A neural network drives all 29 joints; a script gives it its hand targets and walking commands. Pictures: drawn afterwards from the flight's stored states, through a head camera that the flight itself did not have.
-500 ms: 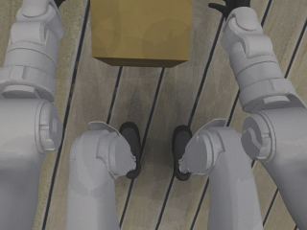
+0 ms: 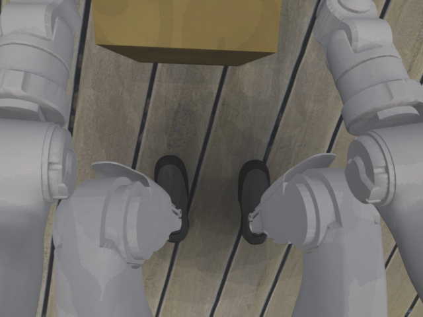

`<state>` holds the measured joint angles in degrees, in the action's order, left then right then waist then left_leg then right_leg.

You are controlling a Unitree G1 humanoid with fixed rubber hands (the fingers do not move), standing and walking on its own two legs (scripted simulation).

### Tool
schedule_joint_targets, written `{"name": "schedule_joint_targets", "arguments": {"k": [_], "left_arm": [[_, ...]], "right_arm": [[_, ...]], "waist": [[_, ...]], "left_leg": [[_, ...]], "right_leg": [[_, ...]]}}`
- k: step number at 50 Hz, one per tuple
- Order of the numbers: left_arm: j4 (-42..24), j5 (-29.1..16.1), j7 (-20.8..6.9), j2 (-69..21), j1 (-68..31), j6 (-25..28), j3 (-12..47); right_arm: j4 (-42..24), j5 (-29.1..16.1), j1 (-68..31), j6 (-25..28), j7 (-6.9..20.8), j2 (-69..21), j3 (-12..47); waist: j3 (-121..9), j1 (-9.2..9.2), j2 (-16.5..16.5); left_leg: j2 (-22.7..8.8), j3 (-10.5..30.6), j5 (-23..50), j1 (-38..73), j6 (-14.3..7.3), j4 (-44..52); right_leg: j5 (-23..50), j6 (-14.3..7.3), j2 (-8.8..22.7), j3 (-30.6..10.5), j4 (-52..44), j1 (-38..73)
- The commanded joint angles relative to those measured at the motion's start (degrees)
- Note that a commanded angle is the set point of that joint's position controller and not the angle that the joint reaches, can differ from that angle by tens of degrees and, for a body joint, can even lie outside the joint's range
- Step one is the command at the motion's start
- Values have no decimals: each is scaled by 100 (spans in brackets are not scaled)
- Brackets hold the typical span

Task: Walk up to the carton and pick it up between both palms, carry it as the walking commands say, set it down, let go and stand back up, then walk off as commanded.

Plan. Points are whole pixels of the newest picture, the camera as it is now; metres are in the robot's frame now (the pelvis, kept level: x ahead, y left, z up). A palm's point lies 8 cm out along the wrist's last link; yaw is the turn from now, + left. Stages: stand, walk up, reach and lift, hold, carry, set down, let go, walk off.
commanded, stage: reach and lift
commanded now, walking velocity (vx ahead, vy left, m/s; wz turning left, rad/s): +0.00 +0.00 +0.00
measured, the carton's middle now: out of the picture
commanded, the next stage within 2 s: none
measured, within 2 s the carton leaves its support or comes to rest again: leaves its support in 1.38 s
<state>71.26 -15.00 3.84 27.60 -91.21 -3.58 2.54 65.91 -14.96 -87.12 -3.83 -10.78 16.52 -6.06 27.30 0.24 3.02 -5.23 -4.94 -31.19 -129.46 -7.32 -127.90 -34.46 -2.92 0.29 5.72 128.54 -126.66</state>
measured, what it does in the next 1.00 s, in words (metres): stands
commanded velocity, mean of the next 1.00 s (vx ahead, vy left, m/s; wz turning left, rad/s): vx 0.00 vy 0.00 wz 0.00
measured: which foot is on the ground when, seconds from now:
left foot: down 0.00-1.00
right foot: down 0.00-1.00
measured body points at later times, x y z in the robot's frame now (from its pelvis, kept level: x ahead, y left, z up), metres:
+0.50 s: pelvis +0.00 +0.00 +0.01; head +0.38 +0.04 +0.24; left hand +0.57 +0.20 -0.18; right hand +0.56 -0.10 -0.18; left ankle +0.12 +0.09 -0.32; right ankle +0.11 -0.10 -0.32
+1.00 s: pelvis +0.01 +0.00 +0.00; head +0.37 +0.05 +0.24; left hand +0.58 +0.20 -0.18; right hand +0.57 -0.10 -0.18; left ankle +0.12 +0.09 -0.32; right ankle +0.11 -0.11 -0.32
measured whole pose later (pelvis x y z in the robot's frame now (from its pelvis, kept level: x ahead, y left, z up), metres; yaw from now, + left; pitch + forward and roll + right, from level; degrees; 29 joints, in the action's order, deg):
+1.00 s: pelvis +0.01 +0.00 +0.00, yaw +3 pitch +33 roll -3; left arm 71.3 -5.5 2.8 23.0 -94.0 -9.2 -1.2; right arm 61.6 -3.8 -85.6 -8.5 -8.0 9.5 -18.3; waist 25.5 -0.6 2.9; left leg -1.0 -3.3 -30.9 -130.5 -5.8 -128.4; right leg -37.1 0.4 -4.5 3.4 129.9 -125.9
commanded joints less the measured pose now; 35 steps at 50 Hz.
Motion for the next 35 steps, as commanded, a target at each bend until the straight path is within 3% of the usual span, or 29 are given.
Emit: {"name": "schedule_joint_targets", "arguments": {"k": [1, 21, 29, 35], "left_arm": [[-452, -5, -20, 636, -1698, 105, -97], [-295, 95, 15, 221, -1959, 165, -66], [-362, -16, -21, -414, -2189, 163, 190], [-516, -54, -275, -1710, -2546, 98, 557]], "right_arm": [[-487, 43, -1309, 118, 2, 529, -82], [-473, 144, -1487, 177, -49, 81, 9], [-415, 363, -1520, 249, -57, -279, -100], [-657, 344, -2075, 218, 252, -1496, 141]], "waist": [[-7338, 34, -646], [-7216, 89, -552], [-7149, -205, -646], [-7074, -197, -654]], "left_leg": [[424, 1074, 2175, 4354, 546, 865], [500, 1062, 2074, 4281, 506, 988], [588, 1117, 2153, 4393, 527, 991], [663, 1125, 2145, 4559, 521, 1010]], "right_leg": [[1783, 334, -433, -566, -851, 2577], [1742, 362, -554, -589, -1002, 2698], [1724, 335, -595, -561, -1046, 2544], [1567, 358, -633, -503, -1046, 2299]]}}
